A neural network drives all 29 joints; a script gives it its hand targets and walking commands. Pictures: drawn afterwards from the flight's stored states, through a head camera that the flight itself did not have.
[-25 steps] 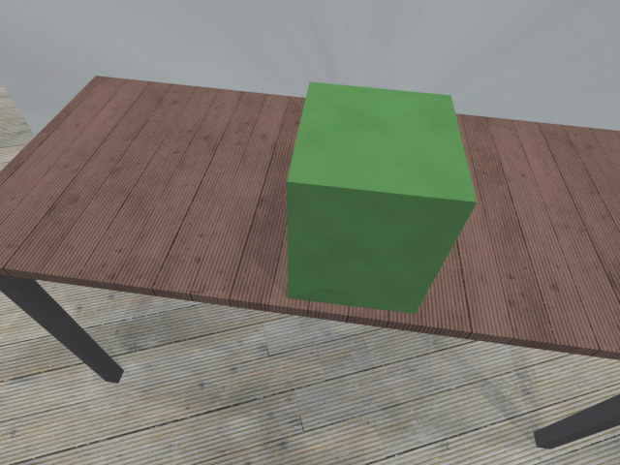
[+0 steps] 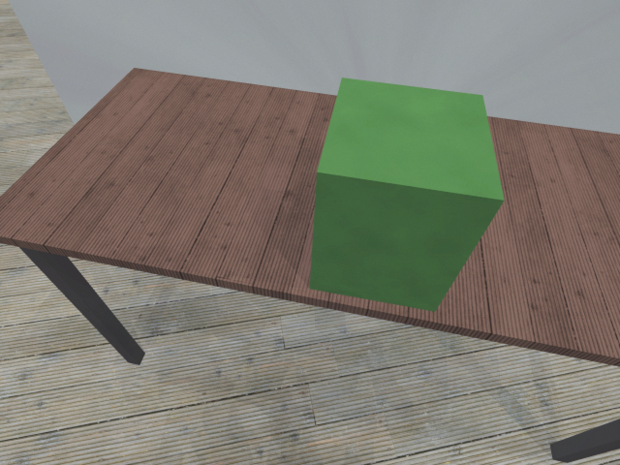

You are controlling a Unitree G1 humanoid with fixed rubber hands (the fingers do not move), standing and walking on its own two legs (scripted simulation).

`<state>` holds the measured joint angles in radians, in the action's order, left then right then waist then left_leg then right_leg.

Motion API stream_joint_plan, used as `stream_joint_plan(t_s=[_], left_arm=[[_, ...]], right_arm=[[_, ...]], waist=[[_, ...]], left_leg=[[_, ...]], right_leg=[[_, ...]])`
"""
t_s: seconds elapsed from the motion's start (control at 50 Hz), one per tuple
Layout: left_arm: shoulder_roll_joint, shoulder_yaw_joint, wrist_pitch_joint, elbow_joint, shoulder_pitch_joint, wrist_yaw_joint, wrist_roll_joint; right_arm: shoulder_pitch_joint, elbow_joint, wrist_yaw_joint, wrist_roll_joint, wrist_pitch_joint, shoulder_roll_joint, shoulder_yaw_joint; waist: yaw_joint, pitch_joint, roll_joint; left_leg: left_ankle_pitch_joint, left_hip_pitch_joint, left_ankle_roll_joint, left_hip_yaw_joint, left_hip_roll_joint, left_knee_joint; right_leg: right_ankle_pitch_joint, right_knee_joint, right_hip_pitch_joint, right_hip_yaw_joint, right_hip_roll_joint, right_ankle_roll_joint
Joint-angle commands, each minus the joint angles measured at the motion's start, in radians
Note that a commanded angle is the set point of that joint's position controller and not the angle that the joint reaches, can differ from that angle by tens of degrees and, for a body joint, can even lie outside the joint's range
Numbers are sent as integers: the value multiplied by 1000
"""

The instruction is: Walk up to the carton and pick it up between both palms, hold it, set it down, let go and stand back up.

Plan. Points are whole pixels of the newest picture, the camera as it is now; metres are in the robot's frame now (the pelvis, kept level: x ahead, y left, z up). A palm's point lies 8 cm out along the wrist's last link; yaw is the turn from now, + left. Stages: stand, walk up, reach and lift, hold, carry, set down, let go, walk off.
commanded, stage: walk up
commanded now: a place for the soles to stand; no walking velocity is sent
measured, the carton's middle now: (390, 198) +0.45 -0.12 +0.07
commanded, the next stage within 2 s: reach and lift in 0.54 s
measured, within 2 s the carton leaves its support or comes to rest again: neither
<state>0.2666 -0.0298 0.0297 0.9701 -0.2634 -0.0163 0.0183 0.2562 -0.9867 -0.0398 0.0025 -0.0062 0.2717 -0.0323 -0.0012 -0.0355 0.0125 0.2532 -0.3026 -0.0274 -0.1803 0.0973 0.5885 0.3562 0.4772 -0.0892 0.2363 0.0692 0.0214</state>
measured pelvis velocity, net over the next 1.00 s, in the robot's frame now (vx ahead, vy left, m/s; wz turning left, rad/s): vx -0.03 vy -0.05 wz -0.17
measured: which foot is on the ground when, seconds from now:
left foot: down 0.00-1.00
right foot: down 0.00-1.00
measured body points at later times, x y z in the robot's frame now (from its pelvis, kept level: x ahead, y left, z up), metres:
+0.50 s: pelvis +0.00 +0.00 +0.00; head +0.01 +0.01 +0.45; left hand -0.01 +0.27 -0.15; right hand +0.03 -0.26 -0.14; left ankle +0.03 +0.10 -0.73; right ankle -0.06 -0.12 -0.73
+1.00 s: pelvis -0.03 -0.05 +0.00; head +0.00 -0.04 +0.45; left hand +0.15 +0.21 -0.11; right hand +0.11 -0.32 -0.09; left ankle +0.03 +0.10 -0.73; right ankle -0.07 -0.11 -0.73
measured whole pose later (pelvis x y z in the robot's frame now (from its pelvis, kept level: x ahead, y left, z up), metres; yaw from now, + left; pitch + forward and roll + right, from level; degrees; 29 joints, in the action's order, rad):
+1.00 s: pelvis -0.03 -0.05 +0.00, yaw -9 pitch -1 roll +1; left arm 0.24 0.23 0.60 0.50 -0.11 0.05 0.12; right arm 0.08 -0.68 0.00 -0.06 -0.14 0.28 -0.12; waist -0.03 -0.08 -0.08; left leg 0.20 -0.28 0.04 0.02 -0.05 0.49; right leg 0.34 0.55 -0.20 0.05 -0.04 -0.07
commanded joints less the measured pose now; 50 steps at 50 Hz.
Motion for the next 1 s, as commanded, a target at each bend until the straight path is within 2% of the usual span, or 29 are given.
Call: stream_joint_plan(t_s=[0.0, 0.06, 0.12, 0.16, 0.22, 0.28, 0.32, 0.38, 0.52, 0.54, 0.56, 0.58, 0.62, 0.64, 0.66, 0.68, 0.7, 0.72, 0.74, 0.76, 0.78, 0.8, 0.82, 0.84, 0.86, 0.88, 0.92, 0.98], left_arm=[[149, 30, -2, -20, -23, -1, 4], [135, 26, 3, -13, -18, 4, 0], [116, 20, 4, -3, -52, 4, -7], [113, 18, 1, 4, -78, 1, -7], [121, 16, -12, 18, -105, -4, -7], [142, 21, -17, 25, -83, -7, -3], [144, 23, -15, 27, -73, -6, 0], [137, 22, -9, 32, -67, -3, -1], [115, 17, -4, 45, -106, -3, -7], [355, 82, 221, -456, 694, 2, -24], [321, 46, 343, -464, 559, -28, -57], [238, 18, 433, -426, 474, -25, -103], [189, 58, 568, -489, 429, -39, -89], [162, 70, 627, -509, 400, -46, -71], [126, 75, 675, -522, 341, -47, -60], [86, 89, 711, -528, 283, -38, -52], [49, 114, 733, -536, 209, -20, -47], [43, 152, 739, -533, 129, 3, -20], [35, 211, 745, -578, 32, 19, 27], [59, 229, 742, -574, 23, 37, 71], [61, 258, 730, -557, 20, 45, 106], [90, 287, 712, -537, 44, 51, 126], [124, 310, 689, -525, 82, 61, 133], [156, 317, 675, -540, 112, 54, 133], [179, 293, 651, -522, 136, 51, 122], [174, 297, 617, -506, 160, 53, 121], [170, 321, 544, -575, 248, 62, 126], [165, 300, 467, -670, 301, 62, 87]], right_arm=[[64, 30, -1, 0, 9, 119, 23], [81, 23, -2, -6, 12, 133, 24], [83, 21, -6, -8, 10, 147, 26], [77, 21, -7, -7, 7, 148, 25], [61, 16, -6, -3, 5, 127, 16], [93, 1, -3, -1, 12, 103, 8], [98, -2, -4, 1, 16, 104, 9], [107, -6, -5, -2, 15, 107, 9], [105, -14, -11, -6, 12, 118, 9], [-675, 158, 29, 120, 50, 74, 150], [-561, 107, 65, 150, 3, 107, 173], [-560, 129, 99, 120, -58, 116, 188], [-447, 143, 149, 99, -123, 125, 144], [-406, 104, 163, 69, -145, 139, 120], [-378, 57, 168, 27, -162, 161, 91], [-380, 20, 163, -14, -169, 179, 61], [-369, 21, 153, -53, -171, 195, 26], [-346, 48, 137, -88, -167, 220, -12], [-322, 84, 129, -133, -174, 256, -34], [-300, 105, 110, -142, -163, 247, -47], [-292, 100, 92, -150, -152, 242, -78], [-303, 112, 70, -154, -138, 214, -108], [-329, 136, 53, -160, -131, 174, -127], [-346, 214, 43, -135, -129, 119, -117], [-347, 277, 40, -89, -127, 66, -104], [-351, 337, 38, -79, -131, 46, -109], [-345, 455, 40, -63, -115, 27, -84], [-284, 568, 29, -13, -79, -16, -28]], waist=[[15, -38, -37], [15, -50, 0], [-2, -39, 60], [-12, -27, 73], [-22, -2, 57], [0, 3, 2], [8, -10, -14], [13, -33, -20], [-3, -24, 33], [81, 114, 5], [92, -50, -37], [55, 122, -65], [20, 218, 40], [16, 257, 101], [17, 297, 152], [10, 344, 160], [8, 355, 135], [15, 340, 101], [-8, 325, 52], [-5, 279, 48], [-3, 223, 28], [-15, 162, -17], [-22, 90, -73], [-62, -8, -96], [-76, -76, -102], [-81, -66, -100], [-83, 39, -90], [-64, 132, -77]], left_leg=[[-198, -80, -6, -39, -79, -42], [-187, -86, -11, -86, -86, -92], [-127, -104, -30, -185, -107, -182], [-89, -109, -45, -228, -116, -220], [-118, -83, -39, -188, -96, -183], [-180, -76, -14, -98, -64, -109], [-193, -80, -7, -71, -62, -81], [-206, -81, -7, -74, -71, -78], [-230, -71, -27, -160, -92, -135], [-23, -128, 83, 161, -194, 16], [221, -285, 75, 132, -165, 9], [258, -213, 56, 142, -134, 28], [183, -160, 67, 111, -146, 52], [63, -69, 88, 85, -160, 65], [-203, 82, 121, 60, -174, 99], [-482, 236, 140, 48, -184, 147], [-625, 326, 140, 67, -186, 157], [-738, 389, 138, 100, -178, 137], [-714, 399, 138, 138, -161, 46], [-658, 360, 129, 177, -143, 31], [-577, 319, 114, 198, -112, 1], [-464, 238, 91, 224, -80, -9], [-242, 151, 61, 248, -45, -51], [-51, 42, 55, 280, -54, -130], [-51, 14, 49, 292, -62, -123], [-103, 16, 48, 291, -59, -109], [-132, 30, 46, 288, -67, -118], [-105, -12, 45, 281, -96, -122]], right_leg=[[-48, -129, 7, -119, 149, -119], [12, -91, 1, -98, 98, -103], [72, -55, 20, -98, 37, -79], [81, -61, 36, -112, 20, -70], [32, -106, 45, -133, 45, -77], [-42, -139, 56, -144, 96, -92], [-72, -141, 46, -139, 120, -102], [-70, -124, 24, -121, 114, -103], [-27, -76, 30, -113, 51, -78], [86, 187, -377, -135, -34, -49], [199, 203, -349, -163, -11, -56], [192, 301, -287, -131, -33, -62], [77, 361, -372, -142, 0, -83], [5, 376, -425, -120, 0, -80], [-56, 379, -485, -85, -31, -67], [-122, 356, -527, -68, -71, -55], [-201, 293, -507, -69, -97, -60], [-344, 224, -426, -70, -116, -51], [-337, 100, -278, -99, -139, -54], [-469, 81, -188, -96, -131, -48], [-516, 65, -153, -113, -118, -29], [-571, 49, -129, -130, -96, -16], [-516, 10, -134, -165, -75, -4], [-270, -34, -97, -182, -73, -19], [-247, -64, -118, -190, -59, -12], [-357, -61, -117, -206, -44, 9], [-438, -69, -106, -274, -4, 47], [-462, -64, -68, -359, 49, 80]])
